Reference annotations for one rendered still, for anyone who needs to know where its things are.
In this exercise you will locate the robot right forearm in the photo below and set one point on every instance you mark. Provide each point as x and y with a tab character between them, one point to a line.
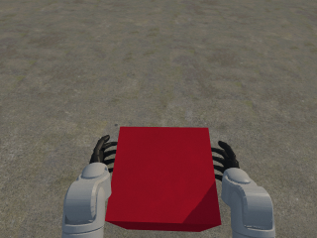
250	205

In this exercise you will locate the robot left hand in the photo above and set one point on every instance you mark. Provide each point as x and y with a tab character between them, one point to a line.
99	155

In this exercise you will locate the robot left forearm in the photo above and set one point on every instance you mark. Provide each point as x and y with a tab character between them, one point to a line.
83	214

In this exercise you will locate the carton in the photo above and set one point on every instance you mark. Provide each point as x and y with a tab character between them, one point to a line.
163	180

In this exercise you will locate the robot right hand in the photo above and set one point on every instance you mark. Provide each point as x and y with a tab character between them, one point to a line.
229	160

